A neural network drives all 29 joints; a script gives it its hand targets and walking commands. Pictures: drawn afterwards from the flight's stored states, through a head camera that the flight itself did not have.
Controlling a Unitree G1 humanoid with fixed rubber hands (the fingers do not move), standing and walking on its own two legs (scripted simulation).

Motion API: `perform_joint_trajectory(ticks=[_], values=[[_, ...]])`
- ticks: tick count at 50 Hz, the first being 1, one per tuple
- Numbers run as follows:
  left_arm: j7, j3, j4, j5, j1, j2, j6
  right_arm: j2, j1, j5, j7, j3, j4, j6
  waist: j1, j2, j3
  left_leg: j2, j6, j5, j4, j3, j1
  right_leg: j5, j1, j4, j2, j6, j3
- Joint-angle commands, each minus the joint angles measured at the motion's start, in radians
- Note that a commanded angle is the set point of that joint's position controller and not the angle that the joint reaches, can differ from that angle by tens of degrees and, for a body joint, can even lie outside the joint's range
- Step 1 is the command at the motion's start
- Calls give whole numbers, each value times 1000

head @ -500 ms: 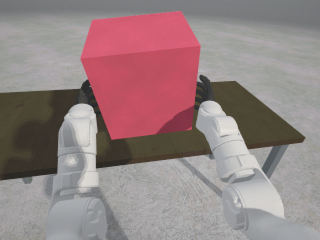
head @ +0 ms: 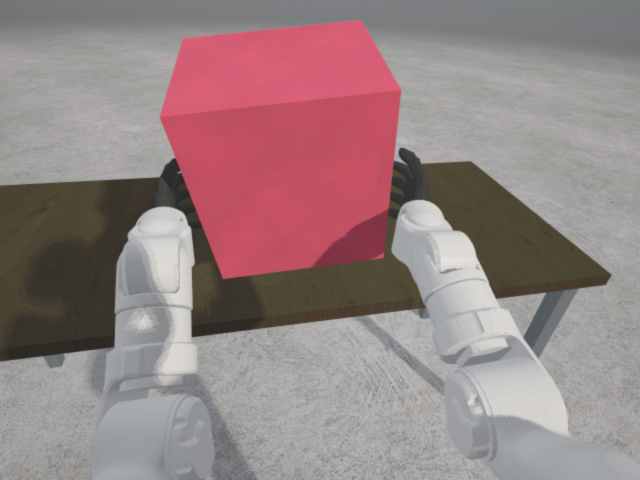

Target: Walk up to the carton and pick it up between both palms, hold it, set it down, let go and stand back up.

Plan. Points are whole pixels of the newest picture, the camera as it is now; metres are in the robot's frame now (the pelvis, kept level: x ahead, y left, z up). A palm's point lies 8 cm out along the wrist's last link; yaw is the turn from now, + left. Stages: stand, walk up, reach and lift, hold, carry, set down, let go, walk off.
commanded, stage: hold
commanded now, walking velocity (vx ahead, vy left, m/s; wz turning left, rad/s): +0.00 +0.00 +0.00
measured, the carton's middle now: (289, 154) +0.42 +0.02 +0.28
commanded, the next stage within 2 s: set down in 0.52 s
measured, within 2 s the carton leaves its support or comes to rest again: neither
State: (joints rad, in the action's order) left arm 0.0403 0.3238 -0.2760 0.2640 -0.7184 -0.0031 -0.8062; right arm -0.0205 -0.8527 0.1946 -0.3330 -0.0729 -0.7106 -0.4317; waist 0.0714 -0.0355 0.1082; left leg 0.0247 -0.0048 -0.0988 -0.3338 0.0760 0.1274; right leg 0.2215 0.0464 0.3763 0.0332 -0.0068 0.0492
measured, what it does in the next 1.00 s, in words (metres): stands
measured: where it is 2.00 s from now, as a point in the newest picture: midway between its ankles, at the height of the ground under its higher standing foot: outside the picture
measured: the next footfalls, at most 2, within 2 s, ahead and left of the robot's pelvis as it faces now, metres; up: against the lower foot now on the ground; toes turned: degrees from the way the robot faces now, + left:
none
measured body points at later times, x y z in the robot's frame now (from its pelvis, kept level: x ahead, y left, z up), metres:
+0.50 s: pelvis +0.00 +0.00 +0.00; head -0.08 +0.02 +0.44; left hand +0.37 +0.16 +0.23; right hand +0.38 -0.14 +0.23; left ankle +0.06 +0.12 -0.75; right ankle +0.00 -0.11 -0.75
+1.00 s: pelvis +0.02 -0.01 +0.00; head -0.05 +0.00 +0.45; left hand +0.39 +0.18 +0.19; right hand +0.43 -0.10 +0.28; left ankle +0.06 +0.12 -0.75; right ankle +0.00 -0.11 -0.75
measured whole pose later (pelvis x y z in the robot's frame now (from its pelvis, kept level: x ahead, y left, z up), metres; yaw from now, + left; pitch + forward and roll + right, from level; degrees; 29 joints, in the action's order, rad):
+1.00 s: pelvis +0.02 -0.01 +0.00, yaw +0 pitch -5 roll +1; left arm -0.10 0.38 -0.51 0.33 -0.75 0.00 -0.62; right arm 0.02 -0.96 -0.09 -0.16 -0.28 -0.77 -0.17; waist -0.04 -0.05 0.07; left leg 0.01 0.00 -0.10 -0.29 0.08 0.10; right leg 0.25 0.03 0.38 0.02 -0.01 0.05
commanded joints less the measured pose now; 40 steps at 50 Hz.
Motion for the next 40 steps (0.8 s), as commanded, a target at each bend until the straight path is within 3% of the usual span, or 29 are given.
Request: perform_joint_trajectory(ticks=[1,3,4,9,12,15,18,20,24,26,27,28,30,35,38,40], values=[[-203,-436,148,-133,-877,-540,68,483,-947,137,213,272,416,44,14,87,339,-2,24,23,38,-81,-326,-70,89,-143,13,46,-82],[-206,-430,119,-128,-875,-543,68,490,-960,126,216,259,411,48,17,79,342,-2,23,-8,48,-84,-316,-41,92,-151,13,43,-79],[-207,-431,137,-129,-883,-535,69,496,-965,129,218,266,417,50,3,77,349,-2,19,-6,46,-79,-304,-40,83,-144,11,44,-81],[-209,-410,122,-115,-868,-532,64,474,-932,115,220,237,376,47,13,85,322,4,22,1,53,-77,-307,-51,87,-145,10,41,-82],[-206,-445,178,-136,-877,-543,70,494,-954,141,217,275,442,57,13,89,389,0,26,52,29,-81,-338,-102,65,-136,11,43,-77],[-207,-426,137,-126,-856,-541,68,495,-963,134,211,271,443,53,9,61,355,-4,20,38,33,-79,-330,-81,73,-147,12,47,-79],[-208,-440,179,-130,-877,-541,70,499,-941,140,215,279,435,52,12,81,372,-4,22,51,35,-80,-344,-101,70,-143,11,49,-79],[-208,-428,159,-126,-862,-534,68,491,-945,135,212,283,432,49,3,66,362,-7,18,58,31,-75,-338,-93,71,-145,10,48,-77],[-206,-434,154,-127,-845,-540,64,486,-927,141,210,277,434,48,6,90,358,-2,25,67,32,-81,-341,-109,69,-143,11,45,-76],[-211,-422,147,-121,-839,-526,61,481,-919,137,210,277,418,44,10,67,337,-5,24,70,35,-77,-342,-104,70,-148,14,46,-80],[-221,-428,83,-130,-945,-532,80,566,-1009,121,207,305,403,68,-72,16,350,-28,-16,7,29,-42,-283,-10,26,-159,3,60,-62],[-217,-445,88,-136,-949,-549,87,582,-994,120,209,305,381,76,-64,37,354,-28,-16,20,26,-45,-288,-30,44,-152,2,61,-66],[-219,-409,69,-123,-985,-544,117,586,-1037,89,221,265,360,105,-80,52,372,-20,-14,-5,35,-48,-285,11,69,-153,2,54,-71],[-244,-306,-4,-67,-1011,-498,200,591,-1047,-46,244,162,327,213,-106,35,340,-16,-20,-53,68,-27,-277,72,70,-168,-16,52,-84],[-259,-255,-16,-16,-1005,-477,251,579,-960,-125,259,89,216,259,-95,35,302,-17,-20,-24,80,-16,-313,60,53,-178,-25,60,-91],[-271,-205,-58,13,-986,-454,269,576,-897,-174,272,38,128,276,-94,4,256,-17,-30,-38,99,-10,-310,75,44,-184,-32,65,-94]])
